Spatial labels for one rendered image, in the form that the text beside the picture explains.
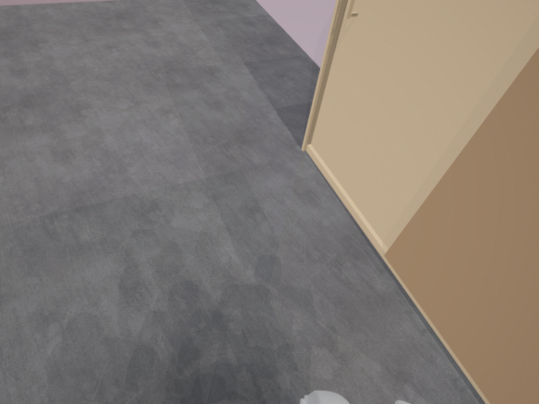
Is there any wardrobe door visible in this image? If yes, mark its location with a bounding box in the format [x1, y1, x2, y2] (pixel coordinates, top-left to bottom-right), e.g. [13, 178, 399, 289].
[384, 47, 539, 404]
[311, 0, 539, 249]

